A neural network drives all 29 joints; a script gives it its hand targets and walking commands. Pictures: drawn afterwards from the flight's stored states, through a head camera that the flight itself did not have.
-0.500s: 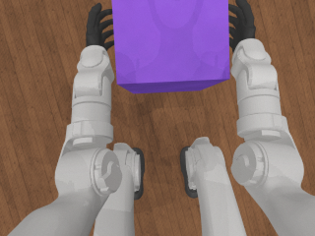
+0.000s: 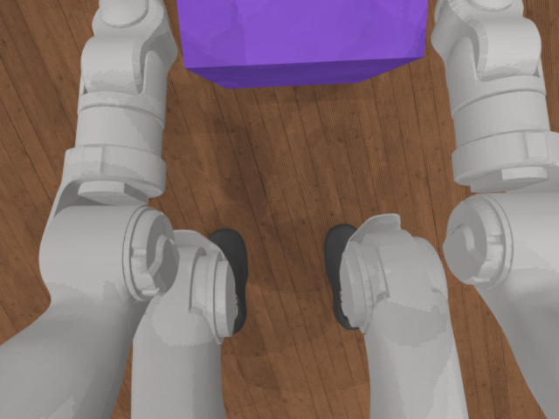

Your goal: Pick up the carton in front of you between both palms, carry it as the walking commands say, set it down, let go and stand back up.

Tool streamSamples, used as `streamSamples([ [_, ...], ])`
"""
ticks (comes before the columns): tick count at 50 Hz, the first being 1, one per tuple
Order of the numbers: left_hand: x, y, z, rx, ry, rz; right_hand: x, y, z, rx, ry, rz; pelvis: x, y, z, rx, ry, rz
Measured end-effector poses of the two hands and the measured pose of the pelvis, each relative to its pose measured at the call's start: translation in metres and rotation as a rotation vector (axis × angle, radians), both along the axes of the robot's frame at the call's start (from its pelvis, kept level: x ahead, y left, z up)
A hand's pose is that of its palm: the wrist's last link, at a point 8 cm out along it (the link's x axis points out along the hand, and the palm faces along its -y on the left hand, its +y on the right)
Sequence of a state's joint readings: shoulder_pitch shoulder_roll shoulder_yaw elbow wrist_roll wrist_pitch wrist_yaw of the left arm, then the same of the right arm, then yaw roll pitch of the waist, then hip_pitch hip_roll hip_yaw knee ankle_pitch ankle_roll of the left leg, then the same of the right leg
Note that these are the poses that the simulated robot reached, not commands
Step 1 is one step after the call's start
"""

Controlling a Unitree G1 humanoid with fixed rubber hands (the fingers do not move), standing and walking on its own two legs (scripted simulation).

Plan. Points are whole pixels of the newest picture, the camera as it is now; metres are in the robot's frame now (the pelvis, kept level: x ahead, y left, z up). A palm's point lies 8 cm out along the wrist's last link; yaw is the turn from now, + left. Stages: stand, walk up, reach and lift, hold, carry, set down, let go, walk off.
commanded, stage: set down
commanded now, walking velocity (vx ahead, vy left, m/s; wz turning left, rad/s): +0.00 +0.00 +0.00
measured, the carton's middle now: out of the picture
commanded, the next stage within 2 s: none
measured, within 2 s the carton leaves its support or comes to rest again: rests again in 0.28 s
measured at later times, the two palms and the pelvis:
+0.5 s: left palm out of the picture +0.56 +0.12 -0.19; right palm out of the picture +0.54 -0.19 -0.18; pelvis -0.01 +0.01 -0.02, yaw +0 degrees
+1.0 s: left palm out of the picture +0.56 +0.12 -0.20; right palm out of the picture +0.54 -0.19 -0.19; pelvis -0.01 +0.01 -0.03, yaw +0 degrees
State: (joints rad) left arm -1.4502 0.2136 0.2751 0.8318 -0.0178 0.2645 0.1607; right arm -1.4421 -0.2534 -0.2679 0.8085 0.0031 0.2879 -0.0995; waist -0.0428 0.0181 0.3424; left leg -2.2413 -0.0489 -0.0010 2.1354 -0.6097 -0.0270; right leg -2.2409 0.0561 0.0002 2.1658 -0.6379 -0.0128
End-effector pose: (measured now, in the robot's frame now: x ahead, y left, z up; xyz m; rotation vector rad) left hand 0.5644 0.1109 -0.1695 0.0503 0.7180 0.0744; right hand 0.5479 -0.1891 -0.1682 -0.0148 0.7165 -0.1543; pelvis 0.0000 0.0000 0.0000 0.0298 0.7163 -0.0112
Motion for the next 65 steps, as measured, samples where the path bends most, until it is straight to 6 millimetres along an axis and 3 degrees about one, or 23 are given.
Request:
streamSamples([
  [37,-0.011,0.011,-0.020,-0.075,0.009,-0.056,-0.011,-0.003,-0.018,0.079,-0.002,0.064,-0.019,0.006,-0.027,-0.019,-0.180,0.008],
  [55,-0.007,0.013,-0.033,-0.051,0.013,-0.078,-0.011,-0.005,-0.030,0.056,0.007,0.080,-0.011,0.007,-0.029,-0.019,-0.170,0.006],
  [60,-0.008,0.032,-0.044,0.019,0.032,-0.025,-0.013,-0.023,-0.044,-0.020,0.042,0.014,-0.006,0.006,-0.026,-0.015,-0.149,0.003],
  [65,0.002,0.050,-0.034,0.041,0.002,0.004,-0.003,-0.038,-0.034,-0.042,0.006,-0.021,-0.004,0.005,-0.028,-0.016,-0.142,0.001],
])
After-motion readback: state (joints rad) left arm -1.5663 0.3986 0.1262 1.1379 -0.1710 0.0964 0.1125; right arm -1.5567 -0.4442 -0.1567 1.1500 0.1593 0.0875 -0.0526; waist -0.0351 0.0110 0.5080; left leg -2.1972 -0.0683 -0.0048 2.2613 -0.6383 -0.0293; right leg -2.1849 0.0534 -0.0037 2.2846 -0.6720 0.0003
